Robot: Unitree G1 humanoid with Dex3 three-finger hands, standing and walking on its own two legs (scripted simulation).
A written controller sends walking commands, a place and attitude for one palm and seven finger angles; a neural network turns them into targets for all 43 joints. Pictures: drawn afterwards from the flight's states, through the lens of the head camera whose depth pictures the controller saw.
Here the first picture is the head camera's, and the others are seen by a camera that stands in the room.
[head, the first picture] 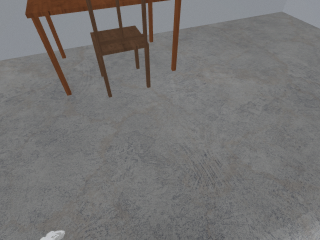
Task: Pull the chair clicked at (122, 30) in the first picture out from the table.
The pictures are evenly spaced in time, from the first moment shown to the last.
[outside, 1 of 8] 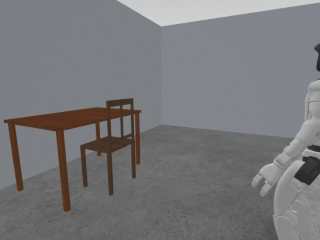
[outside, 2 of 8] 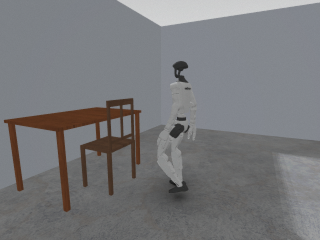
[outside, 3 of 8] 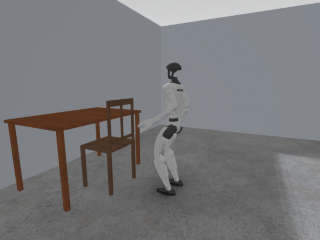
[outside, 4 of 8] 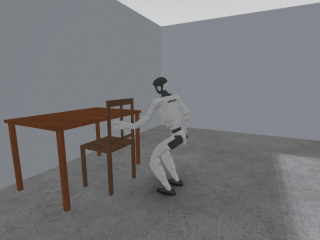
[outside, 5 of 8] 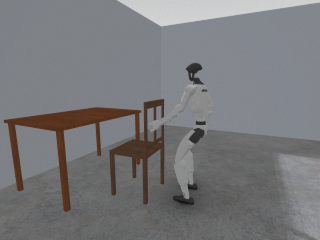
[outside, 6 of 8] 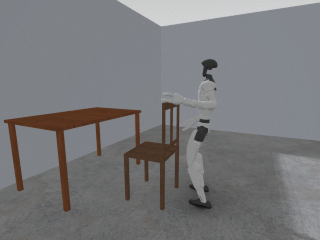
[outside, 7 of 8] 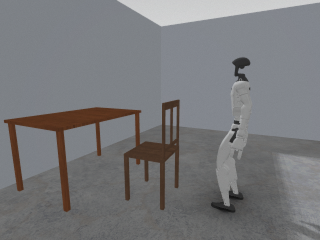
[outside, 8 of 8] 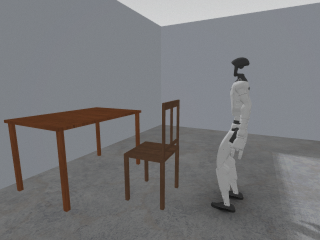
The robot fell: no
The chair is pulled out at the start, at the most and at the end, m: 0.00 0.55 0.54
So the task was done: yes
